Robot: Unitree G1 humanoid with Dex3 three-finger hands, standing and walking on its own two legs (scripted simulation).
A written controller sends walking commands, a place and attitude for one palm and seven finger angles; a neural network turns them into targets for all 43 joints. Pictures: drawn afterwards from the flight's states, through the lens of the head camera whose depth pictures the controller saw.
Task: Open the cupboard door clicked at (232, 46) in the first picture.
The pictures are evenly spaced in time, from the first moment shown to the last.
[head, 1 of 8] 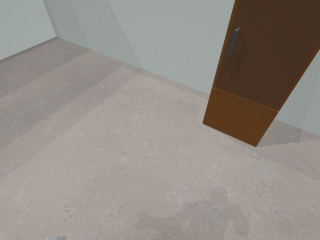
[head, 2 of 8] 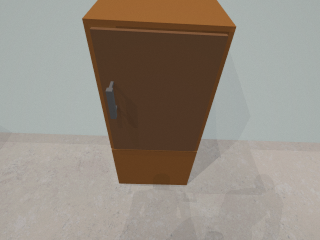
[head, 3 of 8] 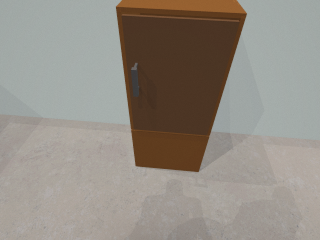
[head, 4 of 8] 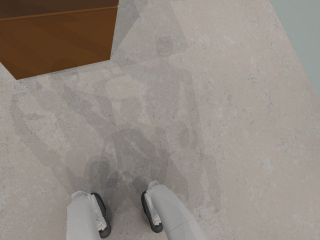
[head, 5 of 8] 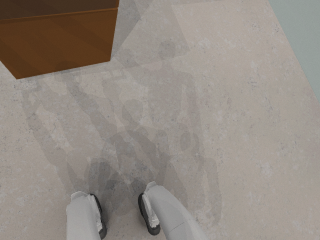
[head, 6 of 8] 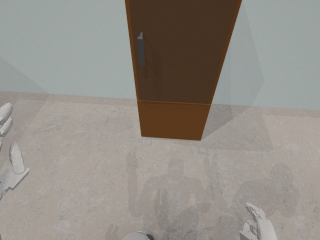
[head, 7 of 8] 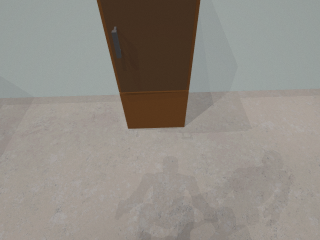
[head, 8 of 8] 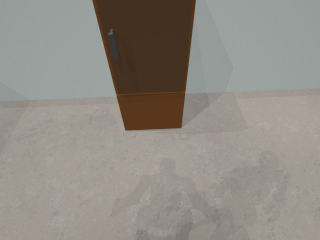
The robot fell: no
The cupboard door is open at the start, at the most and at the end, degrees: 0 1 1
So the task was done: no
